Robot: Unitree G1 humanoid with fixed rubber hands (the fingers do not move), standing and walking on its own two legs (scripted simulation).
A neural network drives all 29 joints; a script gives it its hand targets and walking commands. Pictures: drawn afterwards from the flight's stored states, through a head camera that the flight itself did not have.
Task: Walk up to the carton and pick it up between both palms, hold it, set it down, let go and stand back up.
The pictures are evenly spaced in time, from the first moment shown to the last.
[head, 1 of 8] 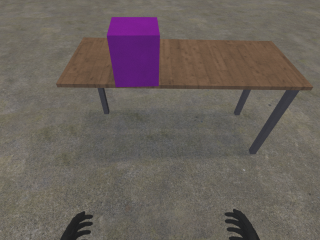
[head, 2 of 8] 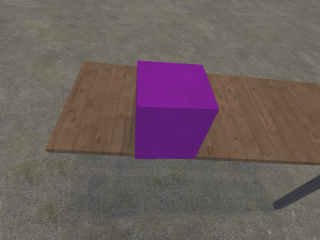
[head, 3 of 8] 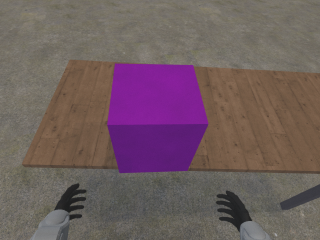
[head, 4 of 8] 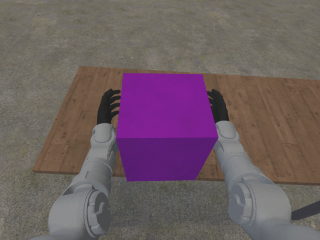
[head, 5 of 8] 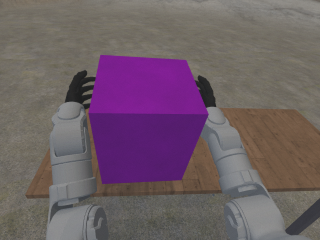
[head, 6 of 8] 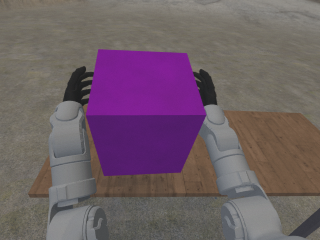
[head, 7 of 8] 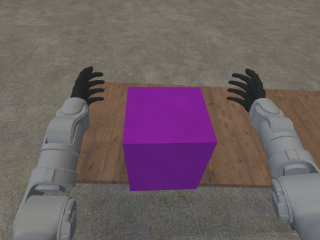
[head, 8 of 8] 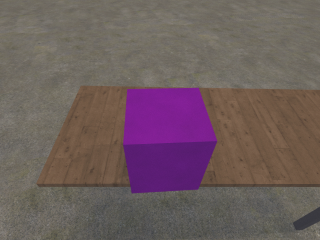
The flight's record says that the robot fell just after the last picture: no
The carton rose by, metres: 0.17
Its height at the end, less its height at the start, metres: +0.00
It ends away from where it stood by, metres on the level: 0.01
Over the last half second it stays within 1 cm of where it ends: yes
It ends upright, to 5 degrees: yes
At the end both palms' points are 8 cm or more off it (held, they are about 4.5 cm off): yes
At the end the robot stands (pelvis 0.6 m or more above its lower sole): yes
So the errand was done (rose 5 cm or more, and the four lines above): yes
